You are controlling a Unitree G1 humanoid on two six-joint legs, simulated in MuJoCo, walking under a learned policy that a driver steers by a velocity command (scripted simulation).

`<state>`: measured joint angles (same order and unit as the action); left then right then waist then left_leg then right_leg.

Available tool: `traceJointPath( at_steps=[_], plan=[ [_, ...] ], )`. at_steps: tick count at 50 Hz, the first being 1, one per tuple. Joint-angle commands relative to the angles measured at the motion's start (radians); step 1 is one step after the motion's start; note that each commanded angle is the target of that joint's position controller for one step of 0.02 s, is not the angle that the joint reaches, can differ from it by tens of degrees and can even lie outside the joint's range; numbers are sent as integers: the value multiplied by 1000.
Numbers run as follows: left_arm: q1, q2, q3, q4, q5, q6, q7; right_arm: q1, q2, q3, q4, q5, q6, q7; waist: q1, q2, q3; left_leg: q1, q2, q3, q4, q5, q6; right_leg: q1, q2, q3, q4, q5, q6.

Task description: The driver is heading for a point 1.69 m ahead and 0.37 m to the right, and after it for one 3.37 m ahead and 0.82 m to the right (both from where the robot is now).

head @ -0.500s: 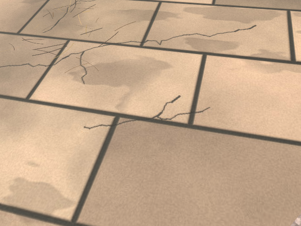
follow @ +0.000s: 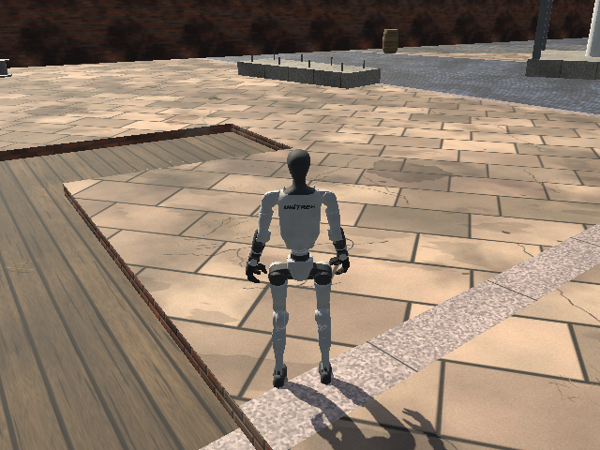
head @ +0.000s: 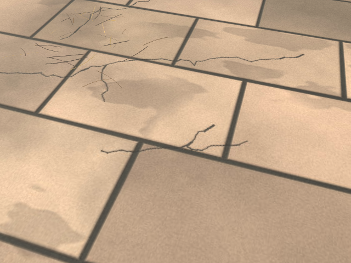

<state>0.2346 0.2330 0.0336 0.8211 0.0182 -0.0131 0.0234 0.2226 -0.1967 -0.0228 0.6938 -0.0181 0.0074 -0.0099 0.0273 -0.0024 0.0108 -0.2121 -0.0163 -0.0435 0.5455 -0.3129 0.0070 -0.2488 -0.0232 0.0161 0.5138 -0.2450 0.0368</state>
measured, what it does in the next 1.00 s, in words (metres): walks ahead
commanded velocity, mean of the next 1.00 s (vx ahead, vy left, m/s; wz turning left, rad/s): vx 0.11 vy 0.00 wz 0.01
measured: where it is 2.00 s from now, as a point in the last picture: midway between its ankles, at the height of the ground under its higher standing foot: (194, 235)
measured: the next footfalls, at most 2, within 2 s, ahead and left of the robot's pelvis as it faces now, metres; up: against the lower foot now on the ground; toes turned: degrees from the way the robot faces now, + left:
left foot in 1.30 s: +0.45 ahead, +0.10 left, +0.00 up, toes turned +1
right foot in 1.86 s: +0.72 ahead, -0.18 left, +0.00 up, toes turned -20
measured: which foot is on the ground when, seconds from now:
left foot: down 0.00-0.82, up 0.84-1.00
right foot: down 0.00-1.00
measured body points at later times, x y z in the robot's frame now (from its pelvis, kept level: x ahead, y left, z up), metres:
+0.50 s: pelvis +0.01 +0.00 +0.00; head +0.01 +0.01 +0.45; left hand +0.05 +0.26 -0.14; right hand +0.07 -0.24 -0.13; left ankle -0.01 +0.12 -0.73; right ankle +0.02 -0.14 -0.73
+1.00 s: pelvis +0.10 -0.04 +0.01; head +0.10 -0.06 +0.46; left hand +0.04 +0.20 -0.13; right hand +0.19 -0.31 -0.12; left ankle +0.10 +0.10 -0.65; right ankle +0.04 -0.13 -0.73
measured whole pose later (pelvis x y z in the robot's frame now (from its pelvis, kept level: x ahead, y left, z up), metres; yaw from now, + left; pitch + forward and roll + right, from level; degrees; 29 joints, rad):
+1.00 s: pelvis +0.10 -0.04 +0.01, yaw +0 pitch +1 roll +1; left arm 0.43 0.19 0.02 1.08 0.00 -0.10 -0.01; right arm 0.25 -0.27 -0.06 0.91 0.03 -0.08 0.00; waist 0.05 0.04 -0.02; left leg -0.53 0.05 0.00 1.08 -0.23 0.05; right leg -0.07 0.03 -0.04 0.32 -0.26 -0.05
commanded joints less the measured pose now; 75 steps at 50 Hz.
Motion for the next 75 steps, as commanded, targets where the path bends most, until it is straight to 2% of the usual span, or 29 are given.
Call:
traceJointPath(
  at_steps=[1,29,31,32,34,36,38,40,41,42,43,44,45,47,49,54,58,61,63,65,66,67,68,69,70,71,72,73,75],
  plan=[
    [-8,86,22,-31,-3,-12,5,-8,-114,-29,-53,1,-18,-5,-6,40,11,-84,80,-97,-153,66,39,43,-19,24,-52,79,-6],
    [24,74,21,210,-17,11,31,100,-102,-25,184,15,-22,-23,-10,8,30,-32,32,-29,-157,188,23,72,-15,11,-89,129,-9],
    [44,61,19,232,-24,14,33,126,-117,-30,208,21,-16,-28,-18,31,23,-34,21,-34,-186,-120,44,50,33,-42,-42,-93,-19],
    [34,62,20,228,-28,12,33,132,-148,-40,210,27,-13,-31,-27,67,57,-61,48,-83,-219,-322,75,-9,57,-71,15,-221,-28],
    [-25,37,13,193,-32,-12,25,185,-200,-55,220,37,-24,-30,-60,172,130,-67,203,-312,-349,-561,166,-161,62,-86,178,-240,-45],
    [-40,39,13,174,-44,-47,4,165,-216,-62,218,41,-45,-28,-51,201,180,-80,317,-461,-416,-515,237,-240,-4,-17,310,-218,-85],
    [-16,44,13,175,-54,-73,-15,103,-193,-57,200,47,-57,-21,-14,161,169,-48,301,-388,-382,-370,208,-214,-32,-8,198,-249,-123],
    [137,41,24,249,-43,-83,-23,28,-191,-56,185,60,-50,-14,63,102,99,-179,180,-201,-270,-228,140,131,37,-85,-40,-23,-116],
    [224,56,34,286,-32,-80,-24,19,-166,-49,178,54,-52,-14,87,43,64,-241,118,-121,-136,-137,107,256,26,-36,-64,3,-102],
    [349,118,49,301,-31,-78,-18,-1,-95,-27,160,36,-59,-9,123,-168,7,-355,18,19,207,-83,40,378,-164,247,-204,-126,-152],
    [420,224,64,303,-25,-87,-29,-1,-79,-29,121,53,-75,-15,120,-349,4,-553,-62,29,451,-240,23,423,-355,672,-366,-312,-298],
    [318,160,40,277,-18,-100,-30,1,-123,-37,127,70,-89,-12,69,-195,74,-625,18,-50,617,-209,42,352,-384,698,-379,-413,-321],
    [236,113,26,245,-21,-106,-29,5,-128,-37,134,75,-101,-2,39,-125,120,-668,64,-63,655,-89,63,319,-342,584,-380,-403,-288],
    [166,95,13,216,-23,-105,-38,0,-147,-50,153,49,-112,5,8,-69,121,-645,119,-34,587,67,68,295,-267,387,-394,-174,-223],
    [214,56,-3,226,-15,-93,-34,-22,-132,-53,156,41,-108,18,15,-83,92,-578,131,7,527,148,48,281,-206,240,-400,48,-199],
    [257,101,-4,218,-10,-74,-8,-214,-74,-29,89,40,-97,29,45,-69,114,-532,104,70,245,299,-4,219,-157,86,-424,278,-204],
    [307,125,4,227,-24,-74,-2,-334,-83,-19,45,49,-99,44,62,-82,153,-452,74,84,64,378,8,221,-185,57,-448,271,-208],
    [303,136,15,230,-33,-67,-1,-366,-105,-22,22,50,-108,59,36,-80,152,-429,65,70,-5,342,48,320,-226,41,-396,386,-194],
    [278,161,27,220,-27,-58,-1,-295,-145,-39,33,48,-112,61,-23,-112,74,-294,21,94,-12,279,82,374,-236,26,-274,705,-173],
    [242,156,25,198,-16,-42,-5,0,-223,-83,111,54,-109,43,-177,-121,-112,116,-9,98,-18,263,134,263,-177,5,77,902,-132],
    [248,109,7,165,2,-44,-8,191,-304,-102,148,36,-104,27,-221,10,-275,465,217,-162,7,195,194,-4,-103,-17,410,516,-108],
    [395,-54,-32,172,-23,-64,-19,222,-321,-98,172,22,-104,40,-125,287,-448,711,445,-662,-173,-88,342,-324,84,50,734,-299,-64],
    [297,75,0,171,-56,-87,-20,170,-216,-72,168,27,-107,40,-155,178,-326,585,405,-671,-267,-161,282,-410,37,153,845,-302,-81],
    [193,127,19,129,-80,-96,-17,72,-178,-60,158,30,-113,37,-128,136,-159,420,381,-490,-289,-96,229,-458,-11,120,852,-205,-94],
    [146,121,22,120,-74,-97,-6,-10,-157,-52,149,28,-121,39,-90,42,-87,258,350,-358,-317,50,204,-406,-62,103,811,-110,-93],
    [142,102,30,119,-59,-89,2,-48,-135,-48,154,20,-129,43,-58,30,-43,142,319,-252,-351,134,189,-355,-92,99,767,-54,-91],
    [164,81,34,126,-52,-75,0,-53,-105,-41,168,5,-136,48,-32,58,-31,68,276,-151,-359,251,158,-277,-117,117,733,-25,-98],
    [199,47,34,126,-59,-60,-3,-61,-107,-43,180,3,-137,47,-4,91,-37,51,269,-110,-388,221,170,-264,-122,108,712,-15,-95],
    [171,46,41,105,-59,-35,-1,-61,-116,-46,198,7,-143,39,8,80,10,-3,265,-35,-434,230,182,-305,-134,99,692,5,-90]
  ],
)
Keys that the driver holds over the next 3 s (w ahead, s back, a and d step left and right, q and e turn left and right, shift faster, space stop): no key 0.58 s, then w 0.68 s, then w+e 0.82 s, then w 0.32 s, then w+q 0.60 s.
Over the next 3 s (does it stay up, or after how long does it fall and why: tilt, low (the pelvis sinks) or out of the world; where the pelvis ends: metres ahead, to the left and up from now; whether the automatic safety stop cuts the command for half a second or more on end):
stays up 1.17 -0.30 0.00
